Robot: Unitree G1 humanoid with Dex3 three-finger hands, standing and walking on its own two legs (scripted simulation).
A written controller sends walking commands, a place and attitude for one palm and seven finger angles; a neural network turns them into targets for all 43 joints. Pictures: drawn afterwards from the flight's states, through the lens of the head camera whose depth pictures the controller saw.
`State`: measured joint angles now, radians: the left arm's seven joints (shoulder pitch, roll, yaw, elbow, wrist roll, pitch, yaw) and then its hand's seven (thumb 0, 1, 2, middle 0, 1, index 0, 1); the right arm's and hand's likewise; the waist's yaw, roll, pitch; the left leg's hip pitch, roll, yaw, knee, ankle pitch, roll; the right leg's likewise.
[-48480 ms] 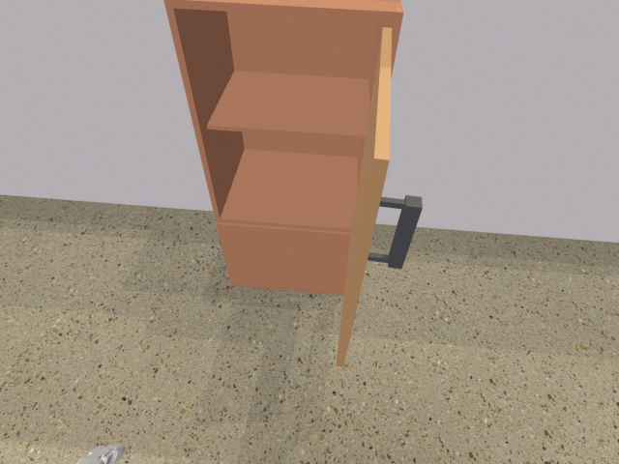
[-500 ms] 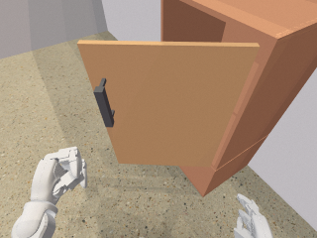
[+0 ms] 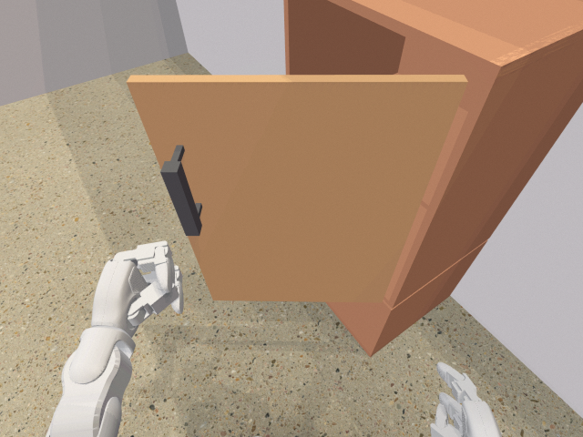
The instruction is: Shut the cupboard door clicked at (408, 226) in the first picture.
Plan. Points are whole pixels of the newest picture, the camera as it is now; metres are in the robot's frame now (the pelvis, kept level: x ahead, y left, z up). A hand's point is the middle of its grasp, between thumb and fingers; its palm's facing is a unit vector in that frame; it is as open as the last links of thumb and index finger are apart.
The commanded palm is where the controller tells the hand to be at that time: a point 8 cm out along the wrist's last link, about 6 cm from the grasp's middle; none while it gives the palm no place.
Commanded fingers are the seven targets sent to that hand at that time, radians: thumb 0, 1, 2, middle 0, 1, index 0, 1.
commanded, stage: bring the fist close to the handle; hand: left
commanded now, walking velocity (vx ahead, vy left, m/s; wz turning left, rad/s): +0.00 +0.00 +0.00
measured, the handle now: (186, 192) +0.45 +0.20 +0.08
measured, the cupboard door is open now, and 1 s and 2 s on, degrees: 55 55 41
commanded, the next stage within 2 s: push the door shut along its arc in 0.98 s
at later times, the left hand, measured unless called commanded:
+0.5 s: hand (199, 248) +0.34 +0.15 +0.09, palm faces +0.01 -1.00 -0.02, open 3.1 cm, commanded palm +0.32 +0.20 +0.09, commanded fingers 0.00 0.90 0.90 -1.30 -1.50 -1.30 -1.50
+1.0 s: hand (208, 238) +0.36 +0.14 +0.09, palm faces +0.04 -1.00 -0.03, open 3.1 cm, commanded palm +0.33 +0.19 +0.09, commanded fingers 0.00 0.90 0.90 -1.30 -1.50 -1.30 -1.50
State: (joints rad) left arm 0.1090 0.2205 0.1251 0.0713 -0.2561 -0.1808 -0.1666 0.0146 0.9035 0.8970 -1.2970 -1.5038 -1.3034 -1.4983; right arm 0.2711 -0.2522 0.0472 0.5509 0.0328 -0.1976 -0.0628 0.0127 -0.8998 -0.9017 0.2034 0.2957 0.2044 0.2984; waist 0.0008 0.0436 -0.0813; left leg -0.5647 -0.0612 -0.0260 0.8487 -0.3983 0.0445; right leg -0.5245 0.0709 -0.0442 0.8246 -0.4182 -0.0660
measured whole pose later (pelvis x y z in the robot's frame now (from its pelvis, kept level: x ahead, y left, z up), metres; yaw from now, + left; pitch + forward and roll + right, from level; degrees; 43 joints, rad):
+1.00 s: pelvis +0.00 -0.01 +0.00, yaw -1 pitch +8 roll +0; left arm -0.23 0.19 0.13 0.45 -0.19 -0.29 -0.07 0.02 0.90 0.90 -1.30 -1.50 -1.30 -1.50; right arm 0.29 -0.26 0.02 0.60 0.03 -0.08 -0.03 0.01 -0.90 -0.90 0.20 0.30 0.20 0.30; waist -0.02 0.04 -0.08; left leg -0.56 -0.05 -0.01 0.81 -0.38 0.03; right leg -0.54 0.08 -0.03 0.81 -0.40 -0.08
